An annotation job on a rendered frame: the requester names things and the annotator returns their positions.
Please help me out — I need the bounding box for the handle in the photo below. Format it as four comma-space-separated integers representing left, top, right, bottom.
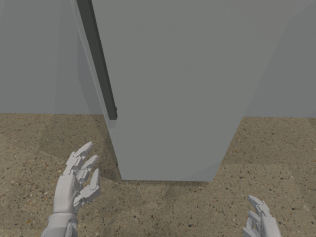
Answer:
76, 0, 118, 120

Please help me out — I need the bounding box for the left robot hand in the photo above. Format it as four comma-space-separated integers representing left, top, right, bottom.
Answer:
53, 141, 101, 216

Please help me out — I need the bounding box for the fridge door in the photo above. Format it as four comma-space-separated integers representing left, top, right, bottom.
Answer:
69, 0, 298, 182

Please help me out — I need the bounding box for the robot left forearm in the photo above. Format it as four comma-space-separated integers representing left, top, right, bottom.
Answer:
41, 212, 78, 237

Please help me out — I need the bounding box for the right robot hand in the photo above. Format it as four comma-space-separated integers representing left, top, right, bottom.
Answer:
243, 195, 282, 237

